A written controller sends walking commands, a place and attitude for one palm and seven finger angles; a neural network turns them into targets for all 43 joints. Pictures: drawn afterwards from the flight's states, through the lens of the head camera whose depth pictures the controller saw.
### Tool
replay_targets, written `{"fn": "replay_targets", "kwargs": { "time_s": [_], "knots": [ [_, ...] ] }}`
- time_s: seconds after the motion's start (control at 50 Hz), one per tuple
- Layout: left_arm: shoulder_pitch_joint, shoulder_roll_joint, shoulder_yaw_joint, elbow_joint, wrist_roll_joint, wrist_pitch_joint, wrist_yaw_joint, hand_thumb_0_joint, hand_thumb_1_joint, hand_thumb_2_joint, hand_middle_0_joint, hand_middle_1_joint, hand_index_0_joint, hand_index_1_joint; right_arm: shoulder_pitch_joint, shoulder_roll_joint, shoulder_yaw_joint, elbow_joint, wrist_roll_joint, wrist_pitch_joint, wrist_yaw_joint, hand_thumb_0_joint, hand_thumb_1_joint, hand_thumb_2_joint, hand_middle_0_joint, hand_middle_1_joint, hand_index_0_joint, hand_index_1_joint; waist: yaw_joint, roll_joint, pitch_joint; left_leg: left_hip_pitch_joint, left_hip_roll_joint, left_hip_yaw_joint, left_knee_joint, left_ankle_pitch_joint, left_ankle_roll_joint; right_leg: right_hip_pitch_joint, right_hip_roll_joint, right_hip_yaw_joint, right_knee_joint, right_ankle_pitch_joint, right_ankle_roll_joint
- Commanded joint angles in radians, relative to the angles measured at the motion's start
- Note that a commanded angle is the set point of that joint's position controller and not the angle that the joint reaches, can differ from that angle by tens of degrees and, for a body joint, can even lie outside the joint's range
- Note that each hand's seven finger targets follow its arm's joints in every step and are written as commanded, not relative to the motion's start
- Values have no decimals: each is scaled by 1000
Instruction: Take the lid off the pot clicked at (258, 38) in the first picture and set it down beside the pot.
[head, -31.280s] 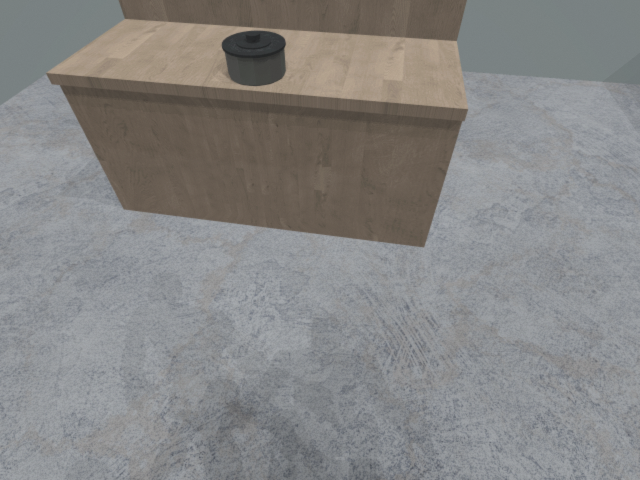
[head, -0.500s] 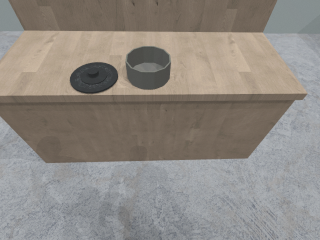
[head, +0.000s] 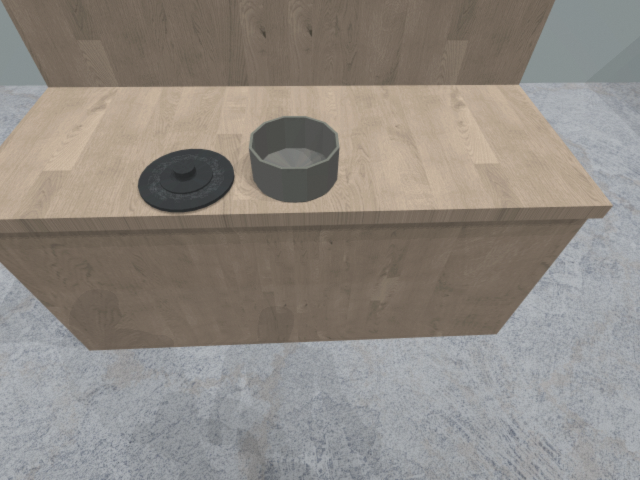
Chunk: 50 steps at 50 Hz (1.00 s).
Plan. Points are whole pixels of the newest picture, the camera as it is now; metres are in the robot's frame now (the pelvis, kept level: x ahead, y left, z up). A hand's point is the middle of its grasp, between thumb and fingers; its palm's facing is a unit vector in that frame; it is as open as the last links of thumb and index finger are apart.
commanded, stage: let the arm hang, fingers relaxed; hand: left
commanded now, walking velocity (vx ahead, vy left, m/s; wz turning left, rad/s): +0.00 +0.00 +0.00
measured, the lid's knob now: (184, 169) +0.71 +0.32 -0.06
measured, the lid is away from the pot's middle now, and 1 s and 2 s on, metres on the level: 0.24 0.24 0.24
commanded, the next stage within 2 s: look to check the result in 1.14 s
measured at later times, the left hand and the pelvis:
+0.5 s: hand out of the picture +0.01 +0.17 -0.17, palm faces +0.03 -0.98 -0.20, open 7.3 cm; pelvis -0.01 +0.00 +0.00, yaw +0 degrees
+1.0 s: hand out of the picture +0.00 +0.18 -0.17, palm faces +0.03 -0.98 -0.20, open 7.3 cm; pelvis -0.02 +0.00 +0.01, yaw +0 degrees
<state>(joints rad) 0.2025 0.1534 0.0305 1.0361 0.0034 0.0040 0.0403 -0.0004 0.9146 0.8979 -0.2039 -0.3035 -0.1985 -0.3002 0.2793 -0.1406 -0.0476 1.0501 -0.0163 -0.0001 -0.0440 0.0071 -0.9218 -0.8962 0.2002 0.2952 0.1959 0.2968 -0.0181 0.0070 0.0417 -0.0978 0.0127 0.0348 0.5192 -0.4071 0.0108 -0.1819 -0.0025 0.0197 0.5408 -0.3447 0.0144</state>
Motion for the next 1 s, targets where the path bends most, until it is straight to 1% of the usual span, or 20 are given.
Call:
{"fn": "replay_targets", "kwargs": {
  "time_s": [0.0,0.06,0.1,0.18,0.2,0.28,0.3,0.34,0.38,0.5,0.58,0.62,0.68,0.74,0.78,0.82,0.88,0.9,0.96,0.98],
  "knots": [
    [55,98,22,-38,6,-13,5,0,900,900,-200,-300,-200,-300,102,-85,-19,-20,6,-8,-3,0,-900,-900,200,300,200,300,-4,-4,10,-40,83,-49,-70,458,37,25,-65,39,-50,430,-67],
    [63,99,21,-35,4,-15,4,0,900,900,-200,-300,-200,-300,101,-88,-16,-16,6,-9,-2,0,-900,-900,200,300,200,300,0,-15,9,-41,81,-47,-68,441,36,30,-69,50,-61,436,-67],
    [59,97,22,-36,5,-15,5,0,900,900,-200,-300,-200,-300,111,-80,-16,-11,7,-9,-2,0,-900,-900,200,300,200,300,-4,3,13,-46,83,-48,-78,424,37,29,-66,46,-65,418,-67],
    [72,98,20,-24,2,-18,5,0,900,900,-200,-300,-200,-300,117,-81,-13,-4,8,-11,-2,0,-900,-900,200,300,200,300,0,-20,-7,-37,82,-44,-72,428,35,43,-71,54,-73,441,-67],
    [73,94,19,-23,3,-17,6,0,900,900,-200,-300,-200,-300,116,-75,-14,-2,9,-9,-3,0,-900,-900,200,300,200,300,-3,-14,10,-37,82,-43,-78,408,35,28,-68,54,-77,427,-66],
    [79,89,17,-12,2,-18,5,0,900,900,-200,-300,-200,-300,122,-74,-10,7,8,-10,-3,0,-900,-900,200,300,200,300,-2,-11,6,-39,85,-46,-87,398,36,32,-67,55,-85,415,-65],
    [76,87,16,-11,3,-17,6,0,900,900,-200,-300,-200,-300,124,-68,-12,7,9,-9,-3,0,-900,-900,200,300,200,300,-4,-2,24,-40,85,-48,-95,375,38,15,-63,52,-89,387,-62],
    [79,83,15,-6,3,-17,5,0,900,900,-200,-300,-200,-300,129,-70,-9,13,8,-10,-3,0,-900,-900,200,300,200,300,-5,11,21,-40,90,-50,-101,386,40,16,-60,49,-91,380,-59],
    [87,82,15,-1,2,-18,5,0,900,900,-200,-300,-200,-300,131,-72,-9,15,8,-13,-4,0,-900,-900,200,300,200,300,-3,2,4,-32,90,-51,-98,407,40,26,-62,46,-88,395,-59],
    [91,76,11,12,4,-17,6,0,900,900,-200,-300,-200,-300,130,-64,-8,21,10,-11,-4,0,-900,-900,200,300,200,300,-6,5,39,-42,90,-53,-114,360,42,-2,-59,47,-101,350,-55],
    [97,72,10,17,2,-19,5,0,900,900,-200,-300,-200,-300,133,-69,-6,25,9,-15,-6,0,-900,-900,200,300,200,300,-4,3,13,-26,93,-55,-110,417,44,14,-60,41,-93,384,-52],
    [95,71,10,19,3,-17,5,0,900,900,-200,-300,-200,-300,128,-67,-6,27,10,-13,-5,0,-900,-900,200,300,200,300,-5,13,35,-35,93,-57,-121,383,44,-1,-59,40,-98,354,-50],
    [101,70,10,22,3,-19,5,0,900,900,-200,-300,-200,-300,131,-67,-6,27,9,-16,-6,0,-900,-900,200,300,200,300,-4,12,18,-28,93,-56,-117,402,44,10,-61,43,-98,373,-51],
    [95,68,10,23,4,-17,5,0,900,900,-200,-300,-200,-300,128,-63,-4,29,9,-14,-5,0,-900,-900,200,300,200,300,-3,8,50,-50,92,-61,-130,371,46,-2,-57,40,-102,347,-48],
    [104,67,10,25,3,-18,5,0,900,900,-200,-300,-200,-300,126,-66,-5,27,9,-16,-5,0,-900,-900,200,300,200,300,-2,-2,29,-34,90,-58,-122,387,45,5,-62,42,-102,364,-48],
    [98,68,9,24,4,-16,4,0,900,900,-200,-300,-200,-300,126,-64,-4,31,9,-14,-4,0,-900,-900,200,300,200,300,-3,19,43,-45,93,-61,-137,346,47,-7,-58,41,-106,324,-47],
    [106,65,10,26,4,-19,4,0,900,900,-200,-300,-200,-300,125,-65,-3,29,8,-17,-5,0,-900,-900,200,300,200,300,-1,-1,29,-41,90,-59,-127,374,46,5,-61,45,-104,358,-48],
    [101,67,10,27,5,-18,6,0,900,900,-200,-300,-200,-300,125,-61,-4,28,10,-15,-4,0,-900,-900,200,300,200,300,-3,-12,41,-44,89,-60,-132,352,45,-5,-61,42,-105,341,-47],
    [104,66,10,25,3,-18,4,0,900,900,-200,-300,-200,-300,125,-63,-3,30,9,-17,-5,0,-900,-900,200,300,200,300,0,8,36,-48,89,-61,-130,366,45,3,-62,42,-106,351,-47],
    [106,69,10,28,3,-19,5,0,900,900,-200,-300,-200,-300,124,-62,-2,32,9,-17,-4,0,-900,-900,200,300,200,300,0,-1,24,-40,88,-60,-129,372,45,6,-65,43,-105,357,-48]
  ]
}}
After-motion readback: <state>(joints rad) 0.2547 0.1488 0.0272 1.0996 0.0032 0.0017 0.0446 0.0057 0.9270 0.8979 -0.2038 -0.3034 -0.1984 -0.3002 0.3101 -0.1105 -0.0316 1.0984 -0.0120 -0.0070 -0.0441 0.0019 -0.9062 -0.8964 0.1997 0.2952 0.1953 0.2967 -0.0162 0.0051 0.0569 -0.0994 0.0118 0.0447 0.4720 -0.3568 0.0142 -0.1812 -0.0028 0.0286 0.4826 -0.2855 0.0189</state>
